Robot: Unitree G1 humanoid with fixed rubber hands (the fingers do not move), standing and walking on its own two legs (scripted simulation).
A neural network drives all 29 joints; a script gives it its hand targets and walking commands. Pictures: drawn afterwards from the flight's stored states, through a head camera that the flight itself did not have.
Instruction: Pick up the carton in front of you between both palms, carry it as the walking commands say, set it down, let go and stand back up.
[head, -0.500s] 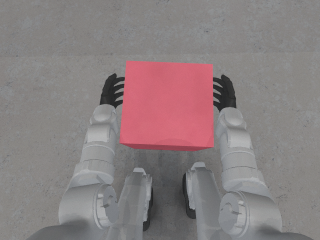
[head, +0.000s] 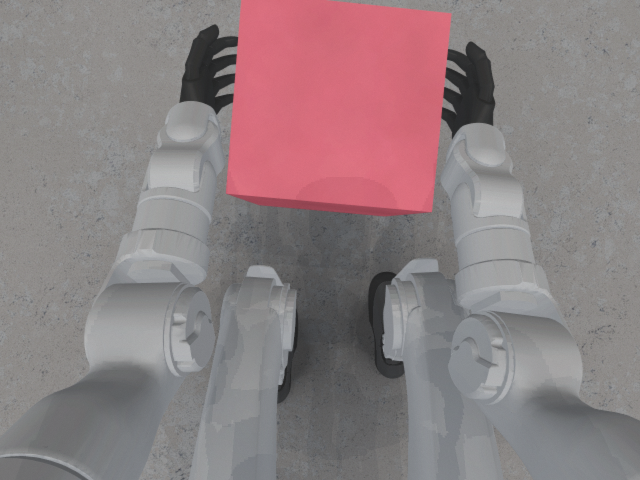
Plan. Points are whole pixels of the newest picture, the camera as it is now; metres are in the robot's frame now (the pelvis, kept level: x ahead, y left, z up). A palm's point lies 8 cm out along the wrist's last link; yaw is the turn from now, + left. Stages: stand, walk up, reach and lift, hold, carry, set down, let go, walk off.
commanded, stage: set down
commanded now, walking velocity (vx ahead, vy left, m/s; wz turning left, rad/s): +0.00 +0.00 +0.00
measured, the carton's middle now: (331, 132) +0.49 +0.00 -0.20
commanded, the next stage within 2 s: none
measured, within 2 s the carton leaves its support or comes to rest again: rests again in 1.40 s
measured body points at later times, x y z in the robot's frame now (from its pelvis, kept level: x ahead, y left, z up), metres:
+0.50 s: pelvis +0.00 +0.01 -0.07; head +0.35 +0.02 +0.22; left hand +0.54 +0.13 -0.24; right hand +0.52 -0.17 -0.22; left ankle +0.09 +0.11 -0.42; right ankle +0.13 -0.12 -0.42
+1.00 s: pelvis -0.01 +0.00 -0.08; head +0.34 +0.03 +0.20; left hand +0.53 +0.13 -0.25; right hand +0.52 -0.18 -0.24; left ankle +0.09 +0.11 -0.42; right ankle +0.13 -0.12 -0.42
